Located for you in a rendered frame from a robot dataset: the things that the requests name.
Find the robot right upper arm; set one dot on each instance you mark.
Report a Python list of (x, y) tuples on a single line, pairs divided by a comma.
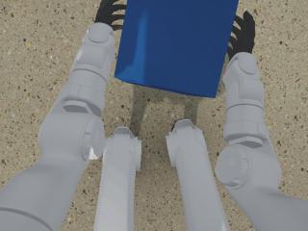
[(252, 178)]

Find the robot left upper arm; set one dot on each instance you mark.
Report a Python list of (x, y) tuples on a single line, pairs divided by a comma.
[(38, 198)]

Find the robot left hand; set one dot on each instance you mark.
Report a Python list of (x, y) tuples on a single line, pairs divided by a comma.
[(105, 13)]

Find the robot left forearm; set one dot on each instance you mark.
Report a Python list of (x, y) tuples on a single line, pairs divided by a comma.
[(89, 76)]

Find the robot left shin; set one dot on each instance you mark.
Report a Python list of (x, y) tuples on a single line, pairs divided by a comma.
[(110, 140)]

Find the robot right hand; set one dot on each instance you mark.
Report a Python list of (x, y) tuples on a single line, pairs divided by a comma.
[(245, 36)]

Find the carton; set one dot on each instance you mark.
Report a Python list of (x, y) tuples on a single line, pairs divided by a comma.
[(175, 45)]

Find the robot left thigh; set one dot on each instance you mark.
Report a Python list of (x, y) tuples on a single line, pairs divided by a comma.
[(115, 204)]

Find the robot right forearm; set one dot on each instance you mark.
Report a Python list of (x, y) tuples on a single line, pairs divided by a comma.
[(244, 106)]

